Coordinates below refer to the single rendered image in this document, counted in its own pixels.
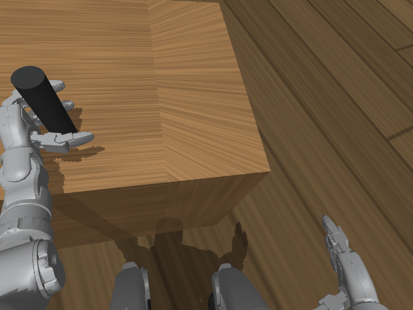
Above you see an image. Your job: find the left robot hand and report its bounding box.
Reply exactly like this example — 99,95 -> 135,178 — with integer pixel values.
0,80 -> 95,153

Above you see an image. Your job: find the left robot arm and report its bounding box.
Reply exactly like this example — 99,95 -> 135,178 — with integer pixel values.
0,147 -> 65,310

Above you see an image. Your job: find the right robot hand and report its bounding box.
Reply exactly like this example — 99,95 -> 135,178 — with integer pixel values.
312,214 -> 379,310

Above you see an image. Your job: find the can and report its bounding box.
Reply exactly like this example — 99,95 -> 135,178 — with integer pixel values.
10,66 -> 78,135

